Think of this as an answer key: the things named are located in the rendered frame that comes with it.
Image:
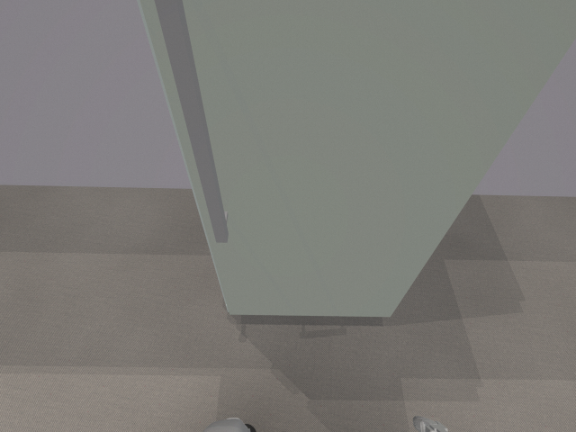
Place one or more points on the handle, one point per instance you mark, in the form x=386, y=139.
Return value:
x=171, y=14

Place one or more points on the fridge door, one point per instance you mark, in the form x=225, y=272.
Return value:
x=347, y=135

